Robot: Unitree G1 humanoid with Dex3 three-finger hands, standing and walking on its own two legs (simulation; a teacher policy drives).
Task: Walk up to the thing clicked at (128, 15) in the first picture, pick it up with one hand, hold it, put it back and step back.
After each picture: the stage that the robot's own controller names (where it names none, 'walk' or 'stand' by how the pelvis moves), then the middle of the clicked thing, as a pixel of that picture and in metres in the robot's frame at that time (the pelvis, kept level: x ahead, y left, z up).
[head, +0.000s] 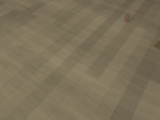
stand; (127, 17) +1.96 -0.64 -0.72
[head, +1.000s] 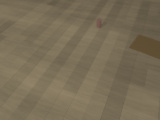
walk; (99, 23) +1.91 -0.10 -0.69
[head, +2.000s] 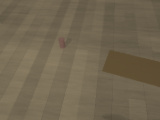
walk; (62, 43) +1.35 +0.28 -0.71
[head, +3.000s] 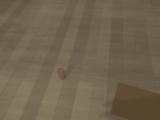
walk; (61, 74) +0.92 +0.28 -0.72
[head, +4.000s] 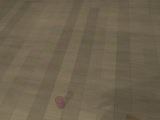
walk; (60, 102) +0.61 +0.25 -0.72
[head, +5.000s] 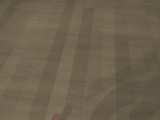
stand; out of the picture +0.43 +0.23 -0.70
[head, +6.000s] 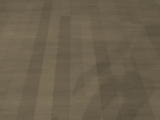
stand; out of the picture +0.37 +0.24 -0.72
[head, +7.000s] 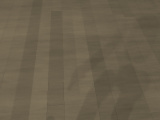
stand; out of the picture +0.33 +0.28 -0.71
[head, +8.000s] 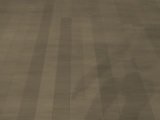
stand; out of the picture +0.35 +0.23 -0.73
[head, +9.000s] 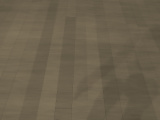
stand; out of the picture +0.35 +0.23 -0.73
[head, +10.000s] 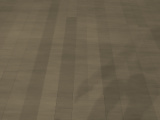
stand; out of the picture +0.36 +0.23 -0.73
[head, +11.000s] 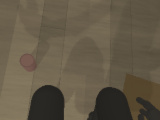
go down; (28, 63) +0.43 +0.24 -0.38
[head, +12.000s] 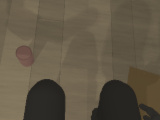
go down; (25, 56) +0.45 +0.23 -0.31
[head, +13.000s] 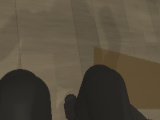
close in; out of the picture +0.44 +0.27 -0.23
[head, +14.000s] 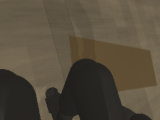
close; out of the picture +0.43 +0.30 -0.23
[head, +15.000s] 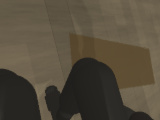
lift; out of the picture +0.42 +0.29 -0.23
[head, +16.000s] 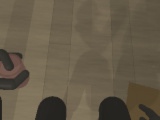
lift; (14, 72) +0.35 +0.22 -0.03
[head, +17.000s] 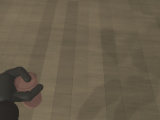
hold; (29, 90) +0.32 +0.18 -0.01
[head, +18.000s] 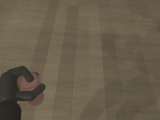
hold; (31, 89) +0.32 +0.18 +0.00
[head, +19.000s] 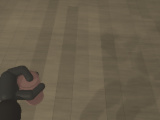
hold; (31, 88) +0.33 +0.18 +0.00
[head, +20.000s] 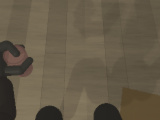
crouch; (19, 62) +0.41 +0.20 -0.07
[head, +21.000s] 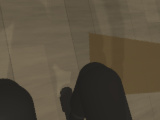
lower; out of the picture +0.45 +0.29 -0.20
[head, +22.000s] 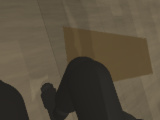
lower; out of the picture +0.44 +0.31 -0.23
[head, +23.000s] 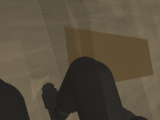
lower; out of the picture +0.44 +0.31 -0.23
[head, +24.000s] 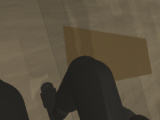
lower; out of the picture +0.44 +0.31 -0.24
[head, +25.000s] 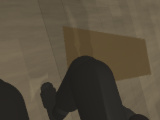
lower; out of the picture +0.44 +0.31 -0.24
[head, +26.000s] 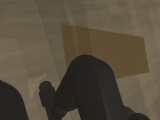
open; out of the picture +0.43 +0.31 -0.24
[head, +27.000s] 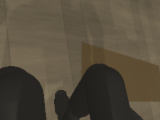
stand; out of the picture +0.44 +0.28 -0.25
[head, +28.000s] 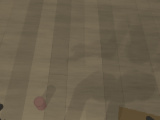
stand; (40, 103) +0.41 +0.22 -0.59
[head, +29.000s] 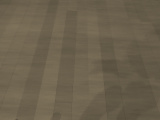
stand; out of the picture +0.38 +0.22 -0.67
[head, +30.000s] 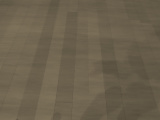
stand; out of the picture +0.39 +0.22 -0.67
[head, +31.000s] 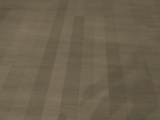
stand; out of the picture +0.40 +0.21 -0.71
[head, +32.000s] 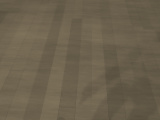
stand; out of the picture +0.39 +0.23 -0.73
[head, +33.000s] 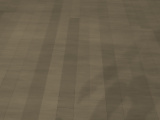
stand; out of the picture +0.38 +0.23 -0.73
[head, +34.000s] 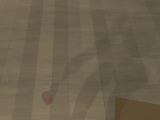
walk; (47, 98) +0.49 +0.22 -0.70
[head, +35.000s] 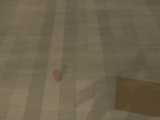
walk; (57, 75) +0.80 +0.29 -0.71
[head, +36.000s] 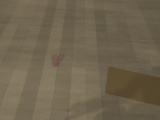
stand; (55, 61) +1.03 +0.23 -0.71
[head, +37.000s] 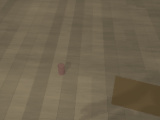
stand; (61, 69) +0.99 +0.21 -0.72
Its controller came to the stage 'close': yes
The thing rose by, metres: 0.71
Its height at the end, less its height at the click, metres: +0.00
